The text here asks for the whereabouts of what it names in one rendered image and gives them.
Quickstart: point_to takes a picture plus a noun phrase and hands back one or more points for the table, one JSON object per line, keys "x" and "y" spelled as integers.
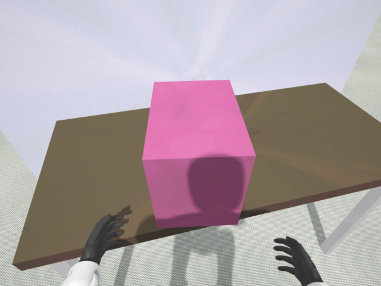
{"x": 311, "y": 143}

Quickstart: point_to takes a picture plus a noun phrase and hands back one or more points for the carton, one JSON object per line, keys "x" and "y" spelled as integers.
{"x": 198, "y": 156}

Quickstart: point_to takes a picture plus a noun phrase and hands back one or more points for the robot left forearm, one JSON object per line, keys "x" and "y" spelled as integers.
{"x": 85, "y": 273}

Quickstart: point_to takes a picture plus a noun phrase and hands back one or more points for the right robot hand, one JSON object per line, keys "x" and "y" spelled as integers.
{"x": 305, "y": 270}

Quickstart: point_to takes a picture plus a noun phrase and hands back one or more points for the left robot hand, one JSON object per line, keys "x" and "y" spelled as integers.
{"x": 96, "y": 246}

